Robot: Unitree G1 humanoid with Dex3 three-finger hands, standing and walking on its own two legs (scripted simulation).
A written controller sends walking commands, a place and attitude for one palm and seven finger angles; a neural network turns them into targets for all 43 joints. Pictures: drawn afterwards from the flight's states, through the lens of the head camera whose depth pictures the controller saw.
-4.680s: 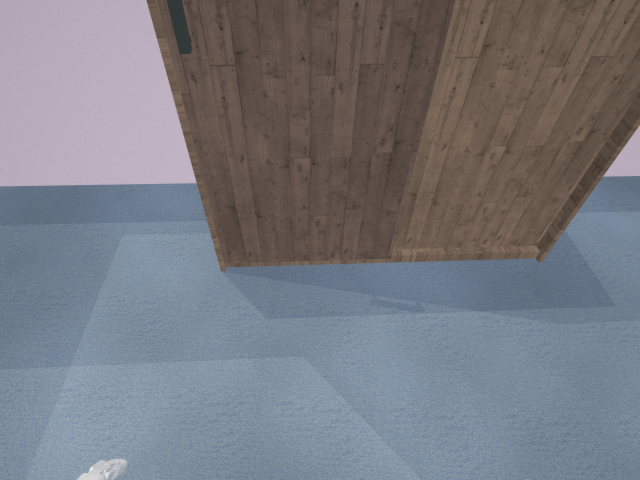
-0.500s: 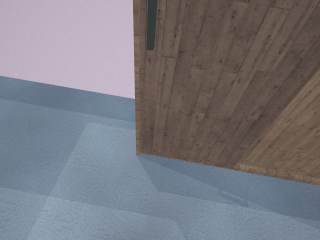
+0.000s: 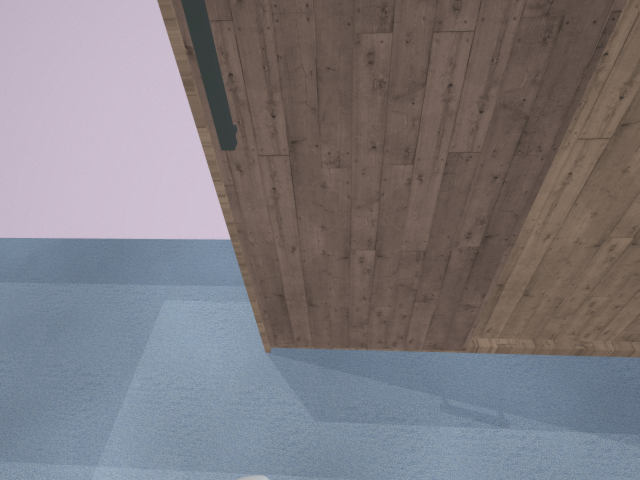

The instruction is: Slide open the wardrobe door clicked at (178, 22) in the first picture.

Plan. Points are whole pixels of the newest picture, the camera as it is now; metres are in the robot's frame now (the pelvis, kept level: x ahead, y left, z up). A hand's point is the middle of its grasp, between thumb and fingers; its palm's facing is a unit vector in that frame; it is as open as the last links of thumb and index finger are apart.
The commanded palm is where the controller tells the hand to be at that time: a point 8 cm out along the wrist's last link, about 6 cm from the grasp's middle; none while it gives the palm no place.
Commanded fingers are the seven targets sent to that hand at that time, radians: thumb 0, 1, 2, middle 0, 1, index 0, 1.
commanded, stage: take the last steps up to it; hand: left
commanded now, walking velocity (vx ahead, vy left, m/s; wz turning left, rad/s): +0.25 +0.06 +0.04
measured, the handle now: (212, 58) +0.66 +0.19 +0.25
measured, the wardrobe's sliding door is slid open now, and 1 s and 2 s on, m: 0.00 0.00 0.00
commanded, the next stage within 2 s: come to a stop and stand still in 0.26 s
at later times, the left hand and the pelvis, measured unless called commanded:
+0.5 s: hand out of the picture +0.13 +0.22 -0.19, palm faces +0.07 -0.98 -0.19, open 7.4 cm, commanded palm none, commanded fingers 0.00 0.90 0.90 -0.20 -0.30 -0.20 -0.30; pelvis +0.15 +0.05 -0.01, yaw -1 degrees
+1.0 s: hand (213, 456) +0.20 +0.18 -0.16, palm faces +0.07 -0.96 -0.27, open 7.3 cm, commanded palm none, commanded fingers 0.00 0.90 0.90 -0.20 -0.30 -0.20 -0.30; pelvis +0.13 +0.00 +0.00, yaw +1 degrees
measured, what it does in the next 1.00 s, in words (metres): walks ahead: left foot, then right foot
